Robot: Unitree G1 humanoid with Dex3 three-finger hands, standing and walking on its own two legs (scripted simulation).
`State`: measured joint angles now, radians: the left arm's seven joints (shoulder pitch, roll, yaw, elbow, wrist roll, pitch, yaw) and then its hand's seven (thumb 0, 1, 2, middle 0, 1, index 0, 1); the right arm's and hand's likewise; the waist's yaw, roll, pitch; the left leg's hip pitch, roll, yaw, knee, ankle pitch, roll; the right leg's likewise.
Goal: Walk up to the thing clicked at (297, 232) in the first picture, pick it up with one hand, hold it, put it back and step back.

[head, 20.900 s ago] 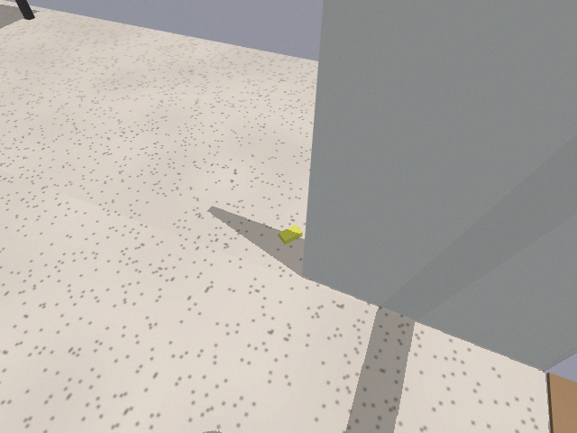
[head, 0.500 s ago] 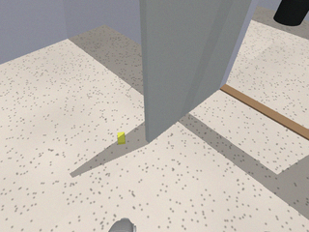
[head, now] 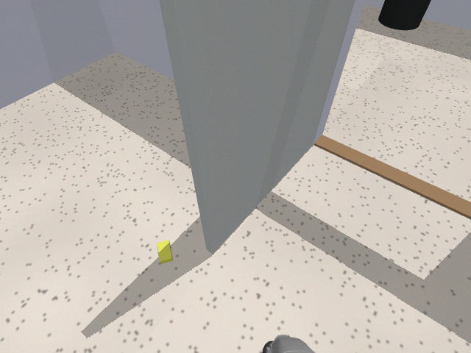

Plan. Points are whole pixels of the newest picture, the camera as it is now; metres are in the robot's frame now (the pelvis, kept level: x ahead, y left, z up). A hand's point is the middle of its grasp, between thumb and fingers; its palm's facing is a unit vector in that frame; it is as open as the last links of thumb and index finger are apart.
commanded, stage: walk up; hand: left
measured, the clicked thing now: (165, 251) +0.64 +0.29 -0.75
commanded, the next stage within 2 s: none
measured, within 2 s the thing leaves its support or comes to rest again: neither
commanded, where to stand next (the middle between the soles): +0.27 +0.01 m, yaw +2 degrees
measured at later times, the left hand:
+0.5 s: hand (72, 349) +0.18 +0.31 -0.16, palm faces +0.01 -0.93 -0.36, open 7.4 cm
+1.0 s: hand (99, 298) +0.27 +0.28 -0.15, palm faces -0.05 -0.92 -0.39, open 7.4 cm
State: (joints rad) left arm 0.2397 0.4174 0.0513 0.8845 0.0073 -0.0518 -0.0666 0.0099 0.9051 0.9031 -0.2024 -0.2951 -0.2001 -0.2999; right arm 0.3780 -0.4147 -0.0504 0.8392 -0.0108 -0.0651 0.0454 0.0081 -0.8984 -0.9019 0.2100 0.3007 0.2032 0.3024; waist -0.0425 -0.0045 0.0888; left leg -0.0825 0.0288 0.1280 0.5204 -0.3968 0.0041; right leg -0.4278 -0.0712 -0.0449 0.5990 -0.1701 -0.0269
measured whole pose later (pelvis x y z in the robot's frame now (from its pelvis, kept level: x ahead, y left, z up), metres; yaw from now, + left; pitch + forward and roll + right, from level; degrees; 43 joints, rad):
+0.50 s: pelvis +0.15 +0.03 -0.01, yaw +1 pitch -3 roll +0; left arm 0.34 0.44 0.05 0.88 0.01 -0.03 -0.03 0.01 0.90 0.90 -0.20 -0.30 -0.20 -0.30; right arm 0.29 -0.41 -0.06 0.88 -0.03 -0.07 0.04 0.01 -0.90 -0.90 0.21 0.30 0.20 0.30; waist 0.03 -0.05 0.06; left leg -0.38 0.04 0.07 0.67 -0.23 0.02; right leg -0.26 -0.08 -0.03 0.79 -0.44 -0.02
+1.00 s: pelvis +0.19 +0.02 -0.01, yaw -1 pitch -3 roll +1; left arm 0.17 0.36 0.01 1.00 0.01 -0.01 -0.01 0.01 0.90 0.90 -0.20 -0.30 -0.20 -0.30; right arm 0.16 -0.38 -0.01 0.95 0.01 -0.02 0.00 0.01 -0.90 -0.90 0.21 0.30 0.20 0.30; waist 0.00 0.04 0.10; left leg -0.29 0.05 0.06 0.65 -0.30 0.00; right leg -0.32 -0.04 -0.01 0.66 -0.29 0.01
